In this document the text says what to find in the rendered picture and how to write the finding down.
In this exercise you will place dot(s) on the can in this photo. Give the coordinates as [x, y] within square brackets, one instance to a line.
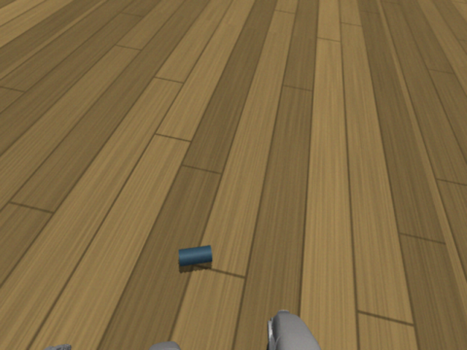
[195, 255]

